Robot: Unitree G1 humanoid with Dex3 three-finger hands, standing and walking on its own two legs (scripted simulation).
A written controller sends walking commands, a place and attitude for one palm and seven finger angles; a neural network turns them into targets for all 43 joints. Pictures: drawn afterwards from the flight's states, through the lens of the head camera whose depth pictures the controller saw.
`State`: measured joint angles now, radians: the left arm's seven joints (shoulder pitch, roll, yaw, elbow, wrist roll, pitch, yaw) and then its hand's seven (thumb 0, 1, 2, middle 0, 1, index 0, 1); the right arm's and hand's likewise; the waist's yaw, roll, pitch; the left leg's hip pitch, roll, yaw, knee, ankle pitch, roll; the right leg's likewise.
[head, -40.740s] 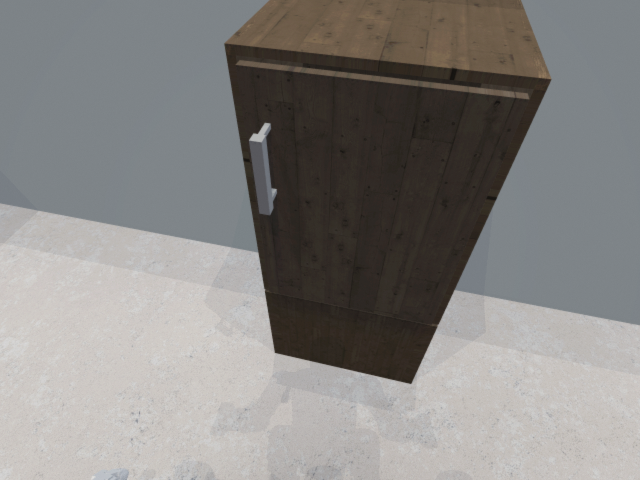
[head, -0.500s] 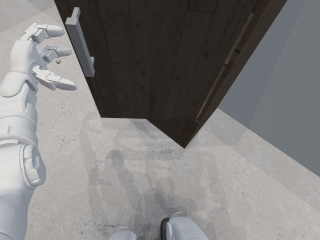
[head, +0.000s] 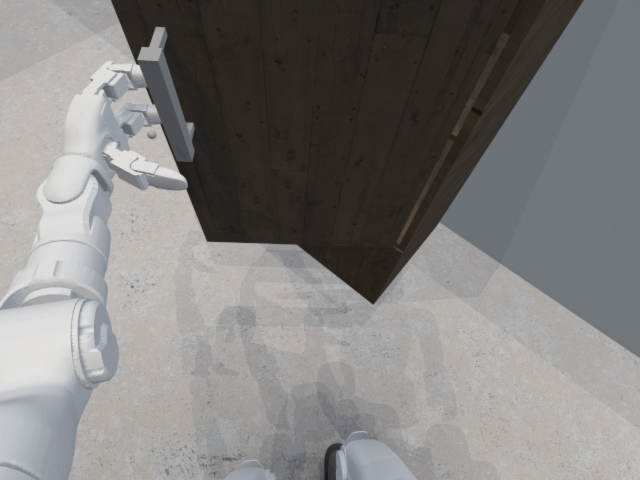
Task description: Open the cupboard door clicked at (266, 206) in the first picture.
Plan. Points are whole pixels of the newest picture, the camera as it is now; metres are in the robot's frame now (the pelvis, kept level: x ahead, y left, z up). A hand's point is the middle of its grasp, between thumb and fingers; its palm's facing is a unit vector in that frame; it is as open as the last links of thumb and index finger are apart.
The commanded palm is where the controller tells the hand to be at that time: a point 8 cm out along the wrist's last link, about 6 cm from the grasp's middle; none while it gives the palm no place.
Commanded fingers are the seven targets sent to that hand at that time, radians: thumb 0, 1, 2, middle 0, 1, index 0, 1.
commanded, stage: slide the fingers in behind the handle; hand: left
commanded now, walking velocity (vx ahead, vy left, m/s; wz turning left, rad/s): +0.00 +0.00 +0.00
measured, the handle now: (173, 100) +0.56 +0.14 +0.10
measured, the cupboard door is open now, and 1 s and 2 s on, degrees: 40 41 41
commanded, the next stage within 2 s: close the thumb around the handle in 1.00 s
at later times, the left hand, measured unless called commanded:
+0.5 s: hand (185, 135) +0.51 +0.12 +0.10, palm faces -0.09 -1.00 -0.02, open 14.0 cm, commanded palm +0.48 +0.18 +0.10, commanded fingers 0.00 -0.50 0.30 -0.30 -1.20 -0.30 -1.20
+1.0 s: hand (186, 139) +0.50 +0.12 +0.10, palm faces -0.08 -1.00 -0.03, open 14.1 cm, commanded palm +0.48 +0.17 +0.10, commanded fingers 0.00 -0.50 0.30 -0.30 -1.20 -0.30 -1.20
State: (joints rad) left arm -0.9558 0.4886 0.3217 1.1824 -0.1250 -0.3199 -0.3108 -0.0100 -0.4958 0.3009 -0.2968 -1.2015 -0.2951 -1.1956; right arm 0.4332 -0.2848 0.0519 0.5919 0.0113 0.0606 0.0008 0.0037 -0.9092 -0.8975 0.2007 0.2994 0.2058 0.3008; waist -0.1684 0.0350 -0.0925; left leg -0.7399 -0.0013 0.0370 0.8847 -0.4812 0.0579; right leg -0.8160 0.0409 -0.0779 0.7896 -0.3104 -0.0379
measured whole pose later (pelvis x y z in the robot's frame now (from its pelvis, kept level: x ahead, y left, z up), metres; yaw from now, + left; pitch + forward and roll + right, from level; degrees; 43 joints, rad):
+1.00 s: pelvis -0.01 -0.01 +0.00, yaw +1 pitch +18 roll -1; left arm -0.98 0.40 0.26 1.21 -0.12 -0.37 -0.20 -0.01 -0.50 0.30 -0.29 -1.20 -0.27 -1.20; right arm 0.42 -0.29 0.04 0.62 0.00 0.01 0.01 0.00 -0.91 -0.90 0.20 0.30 0.20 0.30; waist -0.16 0.03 -0.09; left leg -0.74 -0.01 0.03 0.88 -0.46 0.04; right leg -0.82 0.03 -0.08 0.81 -0.31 -0.05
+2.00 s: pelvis -0.01 -0.01 +0.00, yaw +0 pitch +19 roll -1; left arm -0.97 0.40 0.29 1.20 -0.11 -0.36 -0.21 0.01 0.74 0.82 -0.37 -1.35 -0.36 -1.34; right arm 0.42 -0.29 0.04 0.61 0.00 0.03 0.01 0.00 -0.91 -0.90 0.20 0.30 0.21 0.30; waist -0.16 0.04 -0.09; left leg -0.74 -0.01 0.04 0.88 -0.47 0.05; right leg -0.83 0.03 -0.07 0.81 -0.31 -0.05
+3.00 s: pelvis -0.01 -0.06 +0.02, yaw +4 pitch +4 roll +1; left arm 0.11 -0.08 -0.26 -0.01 0.03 -0.06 0.50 0.02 0.68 0.78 -0.35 -1.31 -0.36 -1.33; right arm 0.15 -0.20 0.03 0.54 -0.04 0.09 -0.01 0.01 -0.91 -0.90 0.20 0.30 0.20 0.30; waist -0.01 0.06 -0.06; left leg -0.37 -0.01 -0.02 0.73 -0.42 -0.02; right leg -0.47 0.04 -0.12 0.72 -0.32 -0.10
